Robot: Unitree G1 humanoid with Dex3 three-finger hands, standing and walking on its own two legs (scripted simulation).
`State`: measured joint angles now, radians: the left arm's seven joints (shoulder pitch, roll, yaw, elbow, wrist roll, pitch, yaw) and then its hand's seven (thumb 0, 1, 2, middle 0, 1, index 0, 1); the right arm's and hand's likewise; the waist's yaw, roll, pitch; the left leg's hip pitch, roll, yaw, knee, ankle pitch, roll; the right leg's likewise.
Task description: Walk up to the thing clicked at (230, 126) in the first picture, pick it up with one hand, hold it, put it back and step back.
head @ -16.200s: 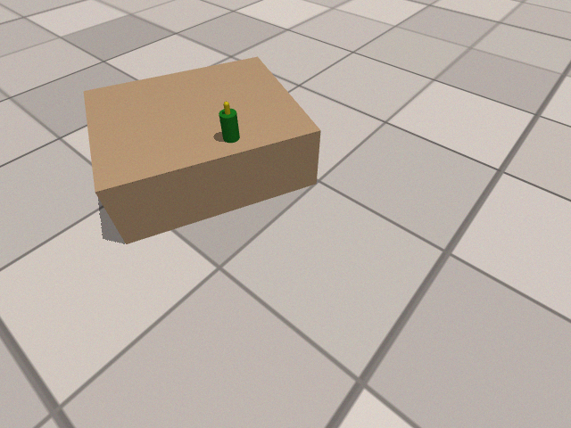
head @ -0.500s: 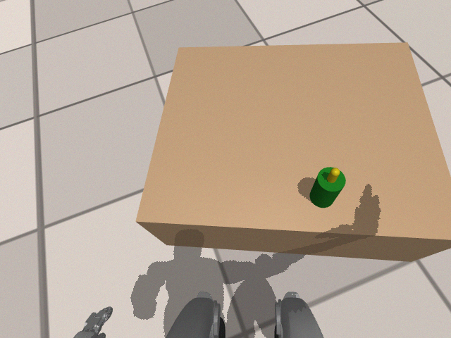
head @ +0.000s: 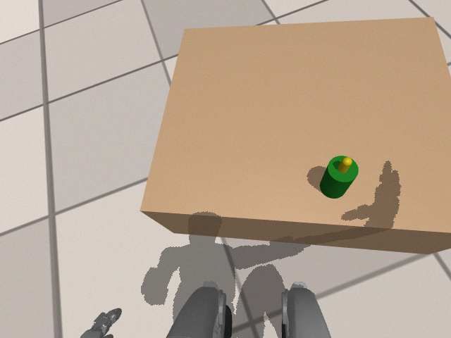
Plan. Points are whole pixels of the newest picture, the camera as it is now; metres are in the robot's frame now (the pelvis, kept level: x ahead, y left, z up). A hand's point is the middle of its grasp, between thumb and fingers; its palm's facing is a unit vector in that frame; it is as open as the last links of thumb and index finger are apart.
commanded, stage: approach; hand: right
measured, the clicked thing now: (339, 174) +0.49 -0.22 -0.25
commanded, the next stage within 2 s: close in in 0.42 s
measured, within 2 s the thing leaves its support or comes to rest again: neither
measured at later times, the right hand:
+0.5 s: hand (391, 188) +0.44 -0.32 -0.22, palm faces +0.14 +0.99 +0.01, open 17.6 cm
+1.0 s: hand (347, 183) +0.47 -0.24 -0.26, palm faces +0.15 +0.99 +0.01, open 17.2 cm
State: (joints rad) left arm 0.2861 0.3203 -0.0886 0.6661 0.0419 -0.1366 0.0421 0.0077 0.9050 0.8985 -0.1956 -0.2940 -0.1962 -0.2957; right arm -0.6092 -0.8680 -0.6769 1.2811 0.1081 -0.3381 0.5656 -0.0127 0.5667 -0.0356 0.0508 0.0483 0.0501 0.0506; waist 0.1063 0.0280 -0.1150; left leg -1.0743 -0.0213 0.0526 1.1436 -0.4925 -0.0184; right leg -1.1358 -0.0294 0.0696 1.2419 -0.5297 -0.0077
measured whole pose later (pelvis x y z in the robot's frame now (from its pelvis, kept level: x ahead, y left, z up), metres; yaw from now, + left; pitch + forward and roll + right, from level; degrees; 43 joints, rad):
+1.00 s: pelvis -0.07 +0.01 -0.28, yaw +4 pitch +35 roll +6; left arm 0.22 0.31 -0.09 0.63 0.08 -0.01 -0.03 0.01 0.90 0.90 -0.20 -0.30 -0.20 -0.30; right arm -0.91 -0.65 -0.58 1.10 0.08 -0.44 0.27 -0.01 0.45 -0.02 0.07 0.03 0.06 0.03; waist 0.19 -0.01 -0.15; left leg -2.10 -0.02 0.07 2.14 -0.66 -0.01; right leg -2.15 -0.01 0.11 2.21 -0.68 0.01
